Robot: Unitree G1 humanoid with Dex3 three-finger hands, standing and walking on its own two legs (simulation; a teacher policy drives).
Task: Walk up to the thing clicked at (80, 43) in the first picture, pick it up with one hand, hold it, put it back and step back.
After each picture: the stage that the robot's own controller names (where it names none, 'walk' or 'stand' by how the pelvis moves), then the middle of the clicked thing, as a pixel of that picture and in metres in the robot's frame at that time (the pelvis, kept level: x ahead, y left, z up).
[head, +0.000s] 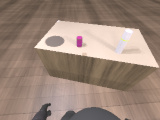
stand; (79, 41) +0.79 +0.15 -0.05
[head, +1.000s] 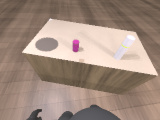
walk; (75, 46) +0.67 +0.15 -0.05
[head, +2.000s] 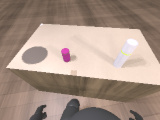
stand; (66, 55) +0.49 +0.24 -0.01
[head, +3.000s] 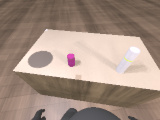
stand; (71, 60) +0.49 +0.19 -0.04
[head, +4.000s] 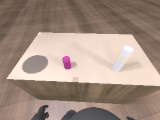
stand; (66, 63) +0.47 +0.22 -0.05
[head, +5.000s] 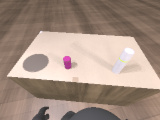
stand; (67, 62) +0.47 +0.21 -0.05
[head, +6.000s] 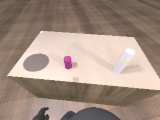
stand; (67, 62) +0.47 +0.21 -0.05
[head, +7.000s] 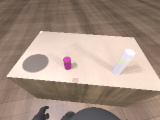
stand; (67, 63) +0.46 +0.21 -0.05
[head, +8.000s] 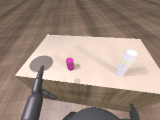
rise first; (70, 64) +0.47 +0.23 -0.05
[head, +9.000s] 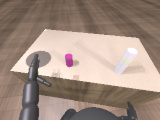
go down; (69, 60) +0.49 +0.21 -0.04
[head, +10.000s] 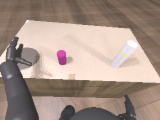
go down; (62, 57) +0.46 +0.21 -0.01
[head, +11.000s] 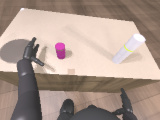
close in; (60, 51) +0.48 +0.20 +0.02
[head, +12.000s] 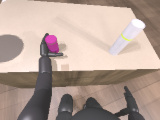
close; (52, 45) +0.49 +0.22 +0.04
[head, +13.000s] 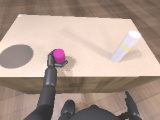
lift; (60, 58) +0.41 +0.19 +0.06
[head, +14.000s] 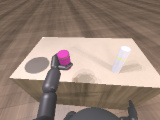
lift; (64, 60) +0.33 +0.17 +0.18
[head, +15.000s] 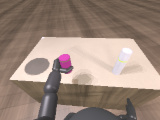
hold; (66, 64) +0.33 +0.17 +0.14
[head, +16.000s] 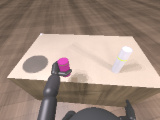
hold; (64, 67) +0.33 +0.18 +0.10
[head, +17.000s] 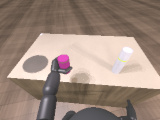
crouch; (64, 64) +0.33 +0.18 +0.13
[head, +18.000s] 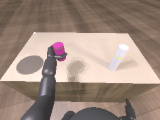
crouch; (59, 52) +0.42 +0.21 +0.14
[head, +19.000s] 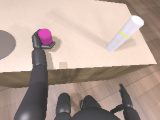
lower; (46, 39) +0.52 +0.23 +0.04
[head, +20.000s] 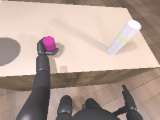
lower; (50, 46) +0.49 +0.22 +0.04
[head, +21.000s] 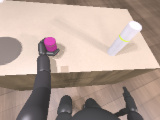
lower; (51, 47) +0.48 +0.22 +0.04
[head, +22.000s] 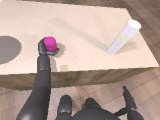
lower; (51, 46) +0.49 +0.22 +0.04
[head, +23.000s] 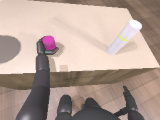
loosen; (50, 45) +0.49 +0.23 +0.04
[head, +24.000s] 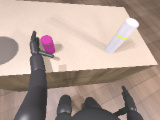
withdraw; (48, 45) +0.49 +0.23 +0.04
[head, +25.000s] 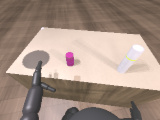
sink last; (69, 59) +0.47 +0.20 -0.01
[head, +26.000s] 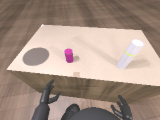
stand; (69, 56) +0.49 +0.21 +0.00
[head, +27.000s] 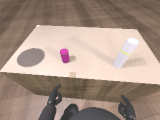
stand; (65, 56) +0.49 +0.23 +0.01
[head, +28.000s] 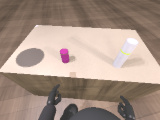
stand; (64, 56) +0.49 +0.23 +0.01
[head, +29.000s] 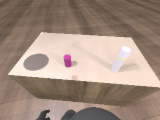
stand; (67, 61) +0.50 +0.22 -0.04
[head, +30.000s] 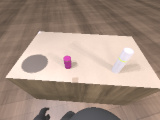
stand; (67, 62) +0.47 +0.21 -0.05
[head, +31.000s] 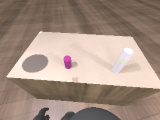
stand; (67, 62) +0.48 +0.21 -0.05
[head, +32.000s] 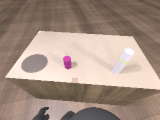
walk; (67, 62) +0.47 +0.21 -0.05
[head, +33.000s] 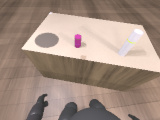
walk; (77, 41) +0.67 +0.14 -0.03
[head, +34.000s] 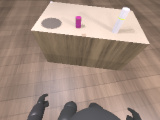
walk; (78, 22) +0.96 +0.21 -0.04
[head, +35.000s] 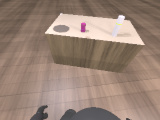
stand; (83, 27) +1.12 +0.18 -0.04
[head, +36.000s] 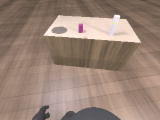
stand; (80, 28) +1.14 +0.20 -0.05
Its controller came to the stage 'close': yes
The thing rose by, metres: 0.24
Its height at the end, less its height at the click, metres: +0.00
